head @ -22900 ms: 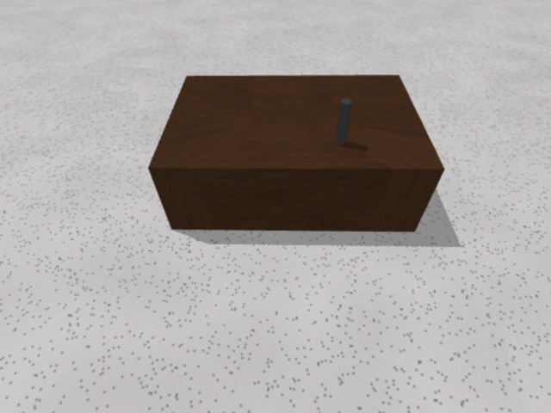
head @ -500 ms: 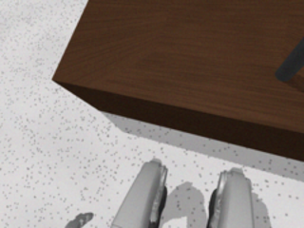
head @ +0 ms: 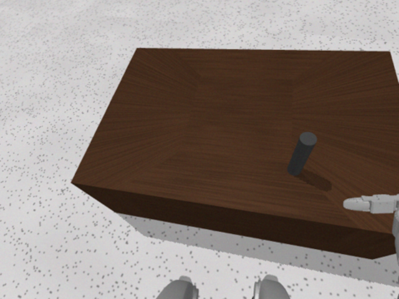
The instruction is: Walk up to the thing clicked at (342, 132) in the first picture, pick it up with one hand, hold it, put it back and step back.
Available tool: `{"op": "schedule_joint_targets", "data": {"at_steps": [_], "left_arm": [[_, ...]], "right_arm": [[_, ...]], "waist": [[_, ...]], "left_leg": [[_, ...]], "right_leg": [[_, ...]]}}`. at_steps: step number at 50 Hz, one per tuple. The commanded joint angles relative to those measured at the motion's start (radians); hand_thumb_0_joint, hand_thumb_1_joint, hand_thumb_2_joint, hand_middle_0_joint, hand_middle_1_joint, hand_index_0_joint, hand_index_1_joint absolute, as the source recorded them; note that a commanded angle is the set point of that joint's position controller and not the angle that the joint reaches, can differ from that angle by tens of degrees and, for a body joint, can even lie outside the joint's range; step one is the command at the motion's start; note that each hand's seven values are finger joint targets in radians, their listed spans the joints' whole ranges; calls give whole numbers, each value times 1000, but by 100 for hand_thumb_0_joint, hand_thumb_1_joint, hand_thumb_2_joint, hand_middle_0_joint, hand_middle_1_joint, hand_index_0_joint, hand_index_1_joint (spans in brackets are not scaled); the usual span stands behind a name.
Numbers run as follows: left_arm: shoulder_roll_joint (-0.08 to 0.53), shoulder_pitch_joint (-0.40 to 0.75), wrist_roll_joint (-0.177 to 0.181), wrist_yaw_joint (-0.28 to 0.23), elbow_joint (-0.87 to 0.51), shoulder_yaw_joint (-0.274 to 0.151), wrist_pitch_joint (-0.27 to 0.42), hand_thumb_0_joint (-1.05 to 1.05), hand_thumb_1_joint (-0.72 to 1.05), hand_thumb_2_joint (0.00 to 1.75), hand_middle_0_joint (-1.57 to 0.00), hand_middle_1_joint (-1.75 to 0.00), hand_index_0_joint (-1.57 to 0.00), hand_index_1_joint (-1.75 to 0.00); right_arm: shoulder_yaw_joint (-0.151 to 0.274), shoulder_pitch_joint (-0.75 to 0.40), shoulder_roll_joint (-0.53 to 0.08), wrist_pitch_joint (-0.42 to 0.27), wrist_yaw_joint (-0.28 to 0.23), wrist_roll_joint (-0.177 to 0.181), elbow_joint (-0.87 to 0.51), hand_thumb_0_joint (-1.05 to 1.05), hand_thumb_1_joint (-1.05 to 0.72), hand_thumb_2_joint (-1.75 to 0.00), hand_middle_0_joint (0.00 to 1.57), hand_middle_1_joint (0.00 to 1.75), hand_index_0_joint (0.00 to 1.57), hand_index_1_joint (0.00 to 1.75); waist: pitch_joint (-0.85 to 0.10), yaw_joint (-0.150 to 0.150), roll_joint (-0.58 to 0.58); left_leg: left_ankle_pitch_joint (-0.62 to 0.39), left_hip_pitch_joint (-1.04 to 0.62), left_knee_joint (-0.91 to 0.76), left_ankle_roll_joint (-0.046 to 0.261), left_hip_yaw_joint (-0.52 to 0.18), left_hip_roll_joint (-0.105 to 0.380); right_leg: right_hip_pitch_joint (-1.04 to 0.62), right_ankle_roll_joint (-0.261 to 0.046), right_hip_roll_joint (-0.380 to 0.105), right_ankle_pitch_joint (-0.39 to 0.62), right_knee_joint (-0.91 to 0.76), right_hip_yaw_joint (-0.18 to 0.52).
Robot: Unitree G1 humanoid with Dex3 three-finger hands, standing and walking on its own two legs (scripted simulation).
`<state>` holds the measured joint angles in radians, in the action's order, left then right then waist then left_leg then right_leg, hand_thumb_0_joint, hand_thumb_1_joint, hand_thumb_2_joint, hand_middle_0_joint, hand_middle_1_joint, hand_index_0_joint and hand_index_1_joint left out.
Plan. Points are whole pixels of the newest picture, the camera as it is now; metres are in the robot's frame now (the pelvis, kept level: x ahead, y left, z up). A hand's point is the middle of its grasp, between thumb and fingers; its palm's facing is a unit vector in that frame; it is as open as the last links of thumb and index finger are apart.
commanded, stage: home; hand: right
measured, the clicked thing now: (300, 155) +0.54 -0.19 -0.22
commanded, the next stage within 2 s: none
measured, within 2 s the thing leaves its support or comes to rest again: neither
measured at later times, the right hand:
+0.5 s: hand (323, 296) +0.18 -0.16 -0.04, palm faces +0.18 +0.95 -0.24, open 17.4 cm
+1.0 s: hand out of the picture +0.14 -0.16 -0.06, palm faces +0.02 +0.94 -0.34, open 17.6 cm
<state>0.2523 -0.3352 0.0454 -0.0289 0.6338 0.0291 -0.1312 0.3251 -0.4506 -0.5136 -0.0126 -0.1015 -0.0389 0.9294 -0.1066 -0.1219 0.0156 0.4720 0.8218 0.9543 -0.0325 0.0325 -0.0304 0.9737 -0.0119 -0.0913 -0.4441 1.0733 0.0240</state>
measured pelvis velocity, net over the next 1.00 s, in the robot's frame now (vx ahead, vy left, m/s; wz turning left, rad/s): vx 0.00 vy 0.04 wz -0.06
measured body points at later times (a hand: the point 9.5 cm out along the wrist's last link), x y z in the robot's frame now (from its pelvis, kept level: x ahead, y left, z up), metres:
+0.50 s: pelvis +0.01 +0.03 +0.04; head +0.04 +0.02 +0.49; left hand +0.20 +0.25 -0.05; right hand +0.16 -0.21 -0.02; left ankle -0.01 +0.16 -0.67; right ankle +0.03 -0.10 -0.67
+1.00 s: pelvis +0.00 +0.04 +0.04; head +0.01 +0.05 +0.49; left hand +0.15 +0.29 -0.07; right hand +0.14 -0.21 -0.04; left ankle -0.01 +0.16 -0.67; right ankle +0.03 -0.10 -0.67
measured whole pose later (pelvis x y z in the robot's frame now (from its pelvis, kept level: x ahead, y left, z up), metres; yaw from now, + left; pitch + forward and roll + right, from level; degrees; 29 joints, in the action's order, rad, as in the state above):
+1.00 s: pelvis +0.00 +0.04 +0.04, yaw -4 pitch +2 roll +0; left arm 0.25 -0.21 -0.06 -0.06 0.68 0.00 -0.01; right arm -0.03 0.29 -0.24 0.05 -0.05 -0.06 0.48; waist -0.02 -0.02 0.03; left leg 0.44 0.38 0.78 0.00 0.03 0.02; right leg 0.47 0.03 -0.04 -0.33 0.77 0.01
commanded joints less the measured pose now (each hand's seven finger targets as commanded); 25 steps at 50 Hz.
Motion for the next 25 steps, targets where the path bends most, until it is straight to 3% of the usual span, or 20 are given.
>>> {"op": "schedule_joint_targets", "data": {"at_steps": [1,2,3,4,6,9,11,12,14,17,19,22,25], "left_arm": [[165,-57,-3,-48,-68,-58,49,0,90,90,-20,-29,-20,-30],[159,-50,-4,-54,-71,-58,55,0,90,90,-20,-29,-20,-30],[150,-46,-4,-58,-80,-56,63,0,90,90,-20,-29,-20,-30],[156,-42,-5,-63,-82,-66,66,0,90,90,-20,-29,-20,-30],[133,-19,-5,-67,-97,-60,77,0,90,90,-20,-29,-20,-30],[136,7,-4,-72,-115,-71,92,0,90,90,-20,-29,-20,-30],[120,37,1,-75,-132,-68,103,0,90,90,-20,-29,-20,-29],[114,53,3,-78,-142,-66,109,0,90,90,-20,-29,-20,-30],[106,79,6,-82,-155,-67,122,0,90,90,-20,-29,-20,-30],[94,128,9,-93,-184,-63,136,0,90,90,-20,-29,-20,-30],[86,147,9,-101,-190,-60,143,0,90,90,-20,-29,-20,-30],[73,159,6,-116,-206,-54,154,0,90,90,-20,-30,-20,-30],[69,162,-1,-128,-220,-53,165,0,90,90,-20,-30,-20,-30]], "right_arm": [[14,-151,-231,-63,-61,29,-335,0,51,-8,6,6,6,6],[6,-109,-205,-62,-65,34,-351,0,52,-8,6,6,6,6],[-29,-39,-135,-60,-62,41,-354,0,54,-6,6,6,6,6],[-25,-23,-140,-54,-66,43,-379,0,50,-8,6,6,6,6],[-110,91,-8,-42,-57,57,-379,0,53,-7,6,6,6,6],[-166,202,58,-25,-51,61,-411,0,53,-7,6,6,6,6],[-207,285,90,-15,-47,68,-492,0,52,-8,6,6,6,6],[-225,323,110,-9,-45,71,-511,0,52,-7,6,6,6,6],[-229,411,114,9,-50,74,-594,0,53,-7,6,6,6,6],[-270,549,158,26,-50,80,-704,0,54,-7,6,6,6,6],[-261,614,153,38,-54,83,-773,0,56,-5,5,5,5,5],[-269,677,168,54,-53,81,-858,0,57,-4,5,5,5,5],[-268,693,184,65,-53,79,-908,0,58,-4,5,5,5,5]], "waist": [[-337,54,240],[-330,67,249],[-321,67,207],[-313,70,214],[-249,62,168],[-221,65,93],[-199,87,87],[-182,80,48],[-173,95,19],[-146,104,4],[-99,109,3],[-84,93,-13],[-52,82,-9]], "left_leg": [[-251,-114,-149,68,36,-18],[-266,-146,-159,68,38,-13],[-288,-163,-168,66,39,-12],[-302,-188,-183,67,37,-9],[-305,-209,-206,64,42,-7],[-309,-260,-236,60,43,-4],[-331,-310,-257,57,43,-1],[-339,-319,-268,51,43,-2],[-347,-362,-278,47,42,-1],[-325,-382,-292,42,41,-1],[-323,-388,-306,33,33,7],[-334,-385,-312,21,19,17],[-256,-353,-322,22,13,18]], "right_leg": [[-579,32,6,313,-270,50],[-596,34,7,334,-281,47],[-610,32,8,364,-289,44],[-621,31,13,384,-296,34],[-622,29,15,375,-322,28],[-628,26,17,357,-353,20],[-633,22,27,371,-361,-3],[-627,15,30,362,-359,-13],[-609,10,40,361,-371,-28],[-616,9,46,338,-382,-42],[-599,6,55,317,-380,-54],[-598,-1,65,299,-368,-64],[-587,-2,69,226,-372,-63]]}}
